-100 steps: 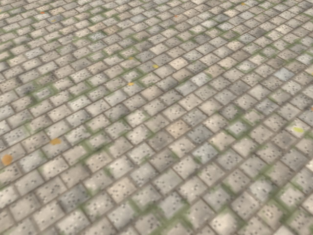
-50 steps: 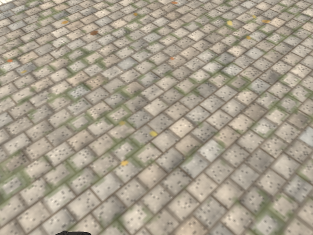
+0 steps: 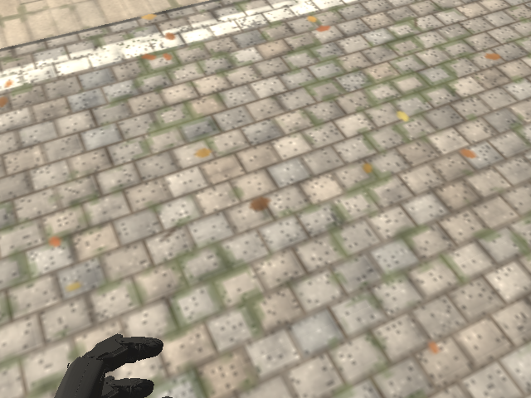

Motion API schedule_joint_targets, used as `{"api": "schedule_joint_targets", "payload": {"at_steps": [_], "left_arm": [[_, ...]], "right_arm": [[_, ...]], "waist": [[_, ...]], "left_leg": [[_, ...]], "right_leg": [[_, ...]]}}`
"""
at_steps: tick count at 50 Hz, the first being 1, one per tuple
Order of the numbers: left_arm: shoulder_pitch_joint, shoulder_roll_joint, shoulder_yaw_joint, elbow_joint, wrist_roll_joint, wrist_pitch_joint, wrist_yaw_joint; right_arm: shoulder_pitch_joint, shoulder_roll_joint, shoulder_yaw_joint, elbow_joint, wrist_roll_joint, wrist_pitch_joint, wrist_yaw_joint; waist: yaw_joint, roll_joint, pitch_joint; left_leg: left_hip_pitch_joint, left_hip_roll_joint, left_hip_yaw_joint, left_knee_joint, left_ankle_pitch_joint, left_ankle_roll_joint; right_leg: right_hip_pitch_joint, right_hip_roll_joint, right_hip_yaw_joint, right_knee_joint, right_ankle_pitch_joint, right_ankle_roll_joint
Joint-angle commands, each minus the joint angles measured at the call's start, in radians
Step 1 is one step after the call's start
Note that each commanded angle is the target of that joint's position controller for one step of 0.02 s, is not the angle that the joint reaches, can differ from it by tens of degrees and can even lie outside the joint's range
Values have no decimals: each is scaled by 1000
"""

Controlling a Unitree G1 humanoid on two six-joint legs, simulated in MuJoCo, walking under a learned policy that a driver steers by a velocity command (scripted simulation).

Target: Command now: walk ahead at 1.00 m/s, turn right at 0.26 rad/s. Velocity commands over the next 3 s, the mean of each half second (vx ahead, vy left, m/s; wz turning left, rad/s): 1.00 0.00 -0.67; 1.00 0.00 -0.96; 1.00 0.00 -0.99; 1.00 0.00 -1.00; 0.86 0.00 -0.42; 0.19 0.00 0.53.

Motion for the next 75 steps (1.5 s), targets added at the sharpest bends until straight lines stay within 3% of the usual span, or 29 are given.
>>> {"api": "schedule_joint_targets", "payload": {"at_steps": [1, 3, 4, 5, 6, 8, 11, 15, 20, 23, 24, 25, 26, 28, 32, 41, 45, 46, 47, 48, 49, 53, 58, 63, 66, 67, 68, 71, 75], "left_arm": [[117, 160, 55, -8, -15, -11, 8], [559, 222, 94, 133, -22, 2, 29], [696, 270, 114, 174, -12, 15, 39], [590, 313, 128, 178, 4, 24, 27], [471, 228, 129, 129, -6, 27, 18], [436, 143, 114, 149, -11, 23, 18], [444, 149, 106, 173, -25, -2, 31], [438, 188, 124, 148, -29, -20, 26], [525, 225, 146, 157, -45, -12, 22], [485, 289, 161, 144, -33, -10, 29], [441, 255, 153, 123, -30, -19, 25], [459, 84, 111, 84, -44, -27, 32], [527, 96, 93, 25, -72, -15, 34], [342, 167, 105, 52, -21, 16, 30], [239, 77, 88, -13, 4, 66, -15], [-16, 93, 55, -141, 4, 76, -67], [392, 200, 106, -21, 2, 64, -33], [548, 244, 137, 45, -3, 62, -9], [463, 326, 166, 44, -29, 76, 16], [416, 424, 179, -16, 4, 92, 15], [448, 377, 181, -24, -2, 94, 27], [345, 242, 135, 15, -12, 37, 50], [341, 234, 136, 22, -20, 1, 30], [409, 264, 154, 48, -33, 5, 26], [348, 319, 162, 43, -20, 4, 22], [322, 196, 127, 12, -18, -10, 24], [430, 79, 90, -53, -64, -10, 24], [260, 193, 98, -20, 1, 32, 12], [174, 109, 74, -86, 9, 80, -34]], "right_arm": [[35, -197, -39, -13, -41, 9, -39], [-117, -218, -46, -52, -62, 33, -55], [-180, -128, -24, -99, -65, 20, -50], [-22, -56, -2, -145, 6, -2, -16], [-111, -99, 14, -155, -21, -15, -20], [-254, -103, 22, -200, -43, -28, -8], [-274, -62, 43, -257, -84, 23, 7], [-504, -40, 73, -370, -52, 32, 30], [-573, -59, 69, -399, -29, 30, 16], [-317, -155, 24, -338, -27, 14, -15], [-112, -214, -3, -300, -38, 9, -36], [40, -284, -29, -276, -79, 11, -52], [-27, -327, -48, -271, -68, 24, -38], [-171, -123, -13, -284, -52, 30, -26], [-107, -59, 1, -172, -27, 6, -12], [-100, -154, -15, -111, -19, -16, -12], [-132, -268, -46, -146, -28, 41, -36], [-148, -253, -46, -159, -36, 52, -29], [-153, -123, -18, -195, -49, 50, -11], [-104, -130, -9, -321, -23, 32, -10], [-206, -165, -3, -338, -31, 4, -8], [-200, -139, 13, -310, -71, 42, -13], [-441, -58, 44, -412, -43, 73, 10], [-482, -102, 32, -416, -16, 65, 8], [-118, -213, -21, -330, -19, 52, -28], [102, -286, -47, -298, -48, 46, -52], [16, -356, -58, -312, -72, 48, -45], [-176, -141, -26, -310, -51, 64, -29], [-112, -94, -11, -202, -22, 30, -9]], "waist": [[138, 138, -98], [372, 115, -234], [389, -60, -277], [192, -379, -357], [219, -97, -273], [160, 118, -81], [70, 68, 21], [111, 9, 98], [190, -46, 9], [48, -40, -183], [-50, -24, -296], [-54, 197, -428], [31, 424, -540], [17, 102, -205], [89, 114, -43], [135, 58, 80], [356, 132, -155], [400, 62, -216], [288, -193, -135], [210, -228, -337], [255, -44, -305], [68, 113, -6], [104, 42, 65], [161, -21, -4], [-48, 15, -216], [-121, 133, -348], [26, 488, -466], [38, 70, -118], [92, 104, -1]], "left_leg": [[-39, 277, 69, 301, 1431, -92], [-214, 262, 144, 858, 1378, -118], [-516, 145, 159, 1290, 557, -108], [-1000, -7, 60, 1570, -174, -172], [-1082, 99, -18, 1508, -35, -127], [-1013, 173, -3, 1328, 48, -124], [-937, 222, 29, 1165, -9, -167], [-763, 221, 123, 731, 254, -206], [-618, 152, 125, 461, 430, -179], [-295, 128, 105, 397, 252, -148], [-46, 243, 12, 447, 96, -123], [211, 553, -329, 411, -175, -75], [251, 682, -790, 240, -336, 22], [-39, 541, -444, 210, -259, -17], [-261, 454, -81, 154, 196, -66], [-332, 345, 398, 73, 913, -148], [-302, 422, 368, 686, 1395, -138], [-484, 374, 361, 1021, 1030, -141], [-793, 170, 354, 1427, -59, -168], [-1099, 107, 141, 1644, -182, -199], [-1167, 168, 32, 1574, -90, -192], [-941, 273, 29, 1226, -96, -222], [-737, 263, 94, 768, 225, -243], [-568, 182, 86, 484, 374, -202], [-155, 155, 96, 462, 136, -173], [85, 372, -119, 442, -214, -143], [215, 645, -739, 184, -467, -50], [-168, 513, -408, 177, -320, -48], [-316, 448, -67, 110, 41, -93]], "right_leg": [[327, 142, -49, -5, -116, -55], [704, 105, 11, -24, -171, -111], [929, -44, 221, 95, -271, -160], [1204, -264, 906, -123, -425, -384], [1108, -242, 910, -232, -542, -361], [778, -167, 708, -290, -441, -286], [488, -58, 569, -341, -338, -249], [235, 40, 447, -428, -171, -201], [479, 24, 463, -315, 157, -110], [548, 43, 453, 102, 390, -49], [404, 75, 429, 357, 220, -39], [156, 149, 316, 692, -504, -37], [-32, 147, 231, 893, -623, -28], [-117, 29, 183, 852, -433, -26], [-111, -54, 163, 793, -426, -8], [122, 41, -82, 280, -106, -71], [594, 158, -62, 220, -278, -153], [850, 158, 21, 145, -327, -180], [926, 2, 292, 100, -283, -215], [1177, -187, 832, -89, -361, -422], [1114, -214, 928, -237, -501, -402], [535, -70, 632, -296, -259, -301], [242, 70, 477, -367, -205, -229], [451, 38, 526, -255, 41, -136], [454, 89, 477, 249, 276, -63], [286, 148, 396, 604, -79, -52], [12, 238, 279, 850, -646, -20], [-90, 32, 191, 837, -427, -24], [-114, -40, 176, 795, -389, -6]]}}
